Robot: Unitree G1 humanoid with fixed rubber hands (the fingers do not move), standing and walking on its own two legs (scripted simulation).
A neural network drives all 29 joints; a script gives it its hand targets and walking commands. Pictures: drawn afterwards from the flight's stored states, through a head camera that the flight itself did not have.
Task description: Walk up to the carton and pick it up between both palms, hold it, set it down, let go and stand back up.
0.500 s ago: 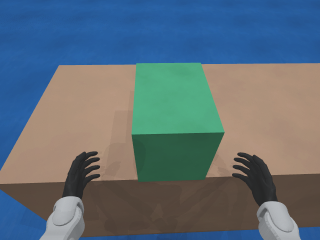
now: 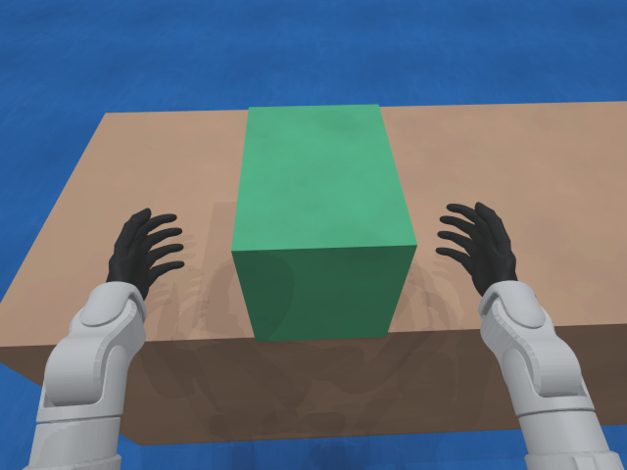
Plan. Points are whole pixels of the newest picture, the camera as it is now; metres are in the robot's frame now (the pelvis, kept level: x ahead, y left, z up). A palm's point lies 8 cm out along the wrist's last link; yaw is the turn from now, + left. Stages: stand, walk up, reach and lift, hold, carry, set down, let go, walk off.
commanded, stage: reach and lift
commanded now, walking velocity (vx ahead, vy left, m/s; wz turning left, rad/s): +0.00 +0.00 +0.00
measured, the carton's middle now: (317, 222) +0.46 +0.01 +0.04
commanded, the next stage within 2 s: none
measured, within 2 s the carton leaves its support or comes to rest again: neither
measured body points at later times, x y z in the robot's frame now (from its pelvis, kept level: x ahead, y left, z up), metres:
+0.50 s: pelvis +0.00 +0.00 +0.00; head +0.04 +0.00 +0.45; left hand +0.39 +0.23 +0.15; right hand +0.42 -0.19 +0.15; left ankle -0.04 +0.14 -0.75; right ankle +0.06 -0.11 -0.75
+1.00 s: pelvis +0.00 +0.01 +0.00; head +0.04 +0.01 +0.45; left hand +0.45 +0.22 +0.19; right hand +0.48 -0.19 +0.19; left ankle -0.04 +0.14 -0.74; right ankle +0.06 -0.11 -0.75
